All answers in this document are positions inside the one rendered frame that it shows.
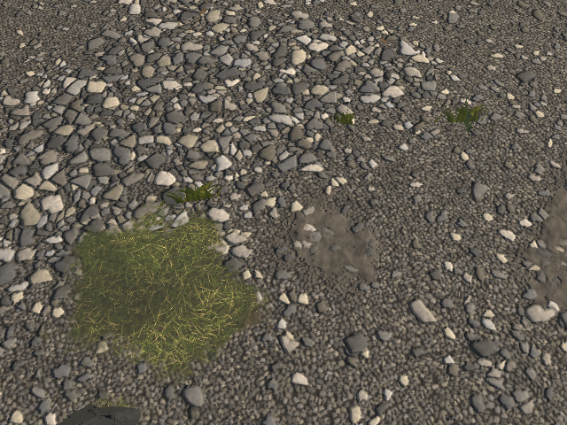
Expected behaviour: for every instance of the left robot hand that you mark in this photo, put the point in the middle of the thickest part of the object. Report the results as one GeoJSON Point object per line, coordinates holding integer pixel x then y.
{"type": "Point", "coordinates": [110, 415]}

